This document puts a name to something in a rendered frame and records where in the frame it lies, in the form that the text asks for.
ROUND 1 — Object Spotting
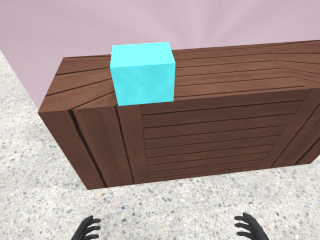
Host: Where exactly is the pedestal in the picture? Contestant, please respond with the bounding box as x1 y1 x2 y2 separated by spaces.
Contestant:
37 40 320 190

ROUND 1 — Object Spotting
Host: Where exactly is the left robot hand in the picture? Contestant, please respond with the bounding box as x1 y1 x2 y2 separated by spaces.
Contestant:
71 215 101 240

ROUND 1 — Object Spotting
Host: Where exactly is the right robot hand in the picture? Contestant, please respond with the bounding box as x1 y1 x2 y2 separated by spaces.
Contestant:
234 212 269 240

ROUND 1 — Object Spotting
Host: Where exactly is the carton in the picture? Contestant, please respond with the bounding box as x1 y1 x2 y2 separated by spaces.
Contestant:
110 42 176 106

